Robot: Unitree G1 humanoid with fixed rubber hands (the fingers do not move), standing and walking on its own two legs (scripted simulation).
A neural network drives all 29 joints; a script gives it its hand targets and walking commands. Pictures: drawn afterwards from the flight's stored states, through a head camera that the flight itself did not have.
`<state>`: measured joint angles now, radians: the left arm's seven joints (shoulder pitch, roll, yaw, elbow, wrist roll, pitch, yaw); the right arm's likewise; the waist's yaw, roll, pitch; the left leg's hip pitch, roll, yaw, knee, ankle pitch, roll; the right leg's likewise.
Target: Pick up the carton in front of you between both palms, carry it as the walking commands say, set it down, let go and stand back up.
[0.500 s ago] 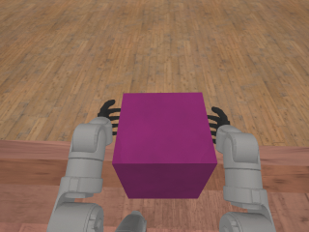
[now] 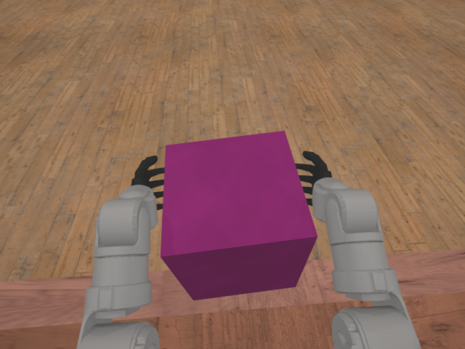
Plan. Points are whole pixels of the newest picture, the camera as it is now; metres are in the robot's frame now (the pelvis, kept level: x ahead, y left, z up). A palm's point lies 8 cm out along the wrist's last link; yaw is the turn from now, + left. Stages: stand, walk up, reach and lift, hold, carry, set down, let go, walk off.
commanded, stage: carry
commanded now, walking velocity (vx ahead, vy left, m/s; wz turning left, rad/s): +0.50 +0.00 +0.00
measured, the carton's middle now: (235, 221) +0.35 -0.01 +0.03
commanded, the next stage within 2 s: none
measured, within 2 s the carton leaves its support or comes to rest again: neither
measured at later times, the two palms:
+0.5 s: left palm (177, 134) +0.72 +0.15 -0.06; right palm (276, 140) +0.69 -0.15 -0.06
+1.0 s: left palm (184, 118) +1.05 +0.17 -0.23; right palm (252, 114) +1.08 -0.12 -0.23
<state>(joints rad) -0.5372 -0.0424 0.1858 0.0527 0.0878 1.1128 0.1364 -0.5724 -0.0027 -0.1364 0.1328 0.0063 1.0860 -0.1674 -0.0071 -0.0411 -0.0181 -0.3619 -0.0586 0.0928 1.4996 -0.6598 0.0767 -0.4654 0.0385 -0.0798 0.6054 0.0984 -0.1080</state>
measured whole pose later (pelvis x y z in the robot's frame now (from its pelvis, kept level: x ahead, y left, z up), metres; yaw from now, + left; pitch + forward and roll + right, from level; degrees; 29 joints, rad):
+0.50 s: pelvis +0.36 +0.03 -0.17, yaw +0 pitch +1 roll +1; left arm -0.56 -0.02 0.20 0.15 0.06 1.11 0.14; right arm -0.58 0.02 -0.14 0.16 -0.04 1.11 -0.17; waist -0.09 0.02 -0.04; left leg -0.46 -0.10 0.09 0.80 -0.35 0.14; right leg -0.60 0.05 0.04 1.55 -0.53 -0.04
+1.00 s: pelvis +0.72 -0.01 -0.31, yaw -1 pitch +3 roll -1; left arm -0.61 0.00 0.11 0.28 -0.01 1.10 0.21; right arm -0.56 0.04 -0.24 0.19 -0.10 1.11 -0.13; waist 0.14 0.01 -0.03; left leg -0.75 0.03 -0.07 1.12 -0.20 0.02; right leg -0.42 0.12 -0.06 0.89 -0.53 -0.12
